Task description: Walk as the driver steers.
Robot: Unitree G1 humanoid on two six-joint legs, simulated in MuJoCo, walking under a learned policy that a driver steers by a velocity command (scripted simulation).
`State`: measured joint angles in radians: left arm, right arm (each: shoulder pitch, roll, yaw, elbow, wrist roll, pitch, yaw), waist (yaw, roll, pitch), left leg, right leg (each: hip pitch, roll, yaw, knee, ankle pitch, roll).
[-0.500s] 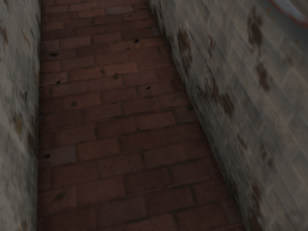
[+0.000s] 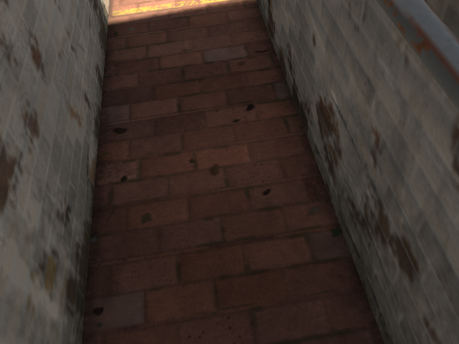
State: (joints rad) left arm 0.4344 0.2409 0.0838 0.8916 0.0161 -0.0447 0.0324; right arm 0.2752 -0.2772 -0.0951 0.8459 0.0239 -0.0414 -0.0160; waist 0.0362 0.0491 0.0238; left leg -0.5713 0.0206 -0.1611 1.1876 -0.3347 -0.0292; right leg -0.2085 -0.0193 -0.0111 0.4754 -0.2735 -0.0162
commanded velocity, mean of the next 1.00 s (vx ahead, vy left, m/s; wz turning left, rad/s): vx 0.50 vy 0.00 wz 0.00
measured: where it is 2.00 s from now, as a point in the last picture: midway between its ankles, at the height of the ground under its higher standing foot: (199, 163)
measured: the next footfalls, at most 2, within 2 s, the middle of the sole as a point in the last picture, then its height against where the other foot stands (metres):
left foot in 0.28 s outside the picture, level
right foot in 0.88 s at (259, 275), level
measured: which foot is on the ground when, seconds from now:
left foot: up 0.00-0.26, down 0.28-0.88, up 0.90-1.00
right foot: down 0.00-0.28, up 0.30-0.86, down 0.88-1.00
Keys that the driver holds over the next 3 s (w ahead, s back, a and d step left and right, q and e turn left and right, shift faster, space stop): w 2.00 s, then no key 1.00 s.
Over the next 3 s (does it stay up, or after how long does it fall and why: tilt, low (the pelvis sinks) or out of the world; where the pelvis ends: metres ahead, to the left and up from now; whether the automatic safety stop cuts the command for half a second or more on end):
stays up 1.42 0.31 0.00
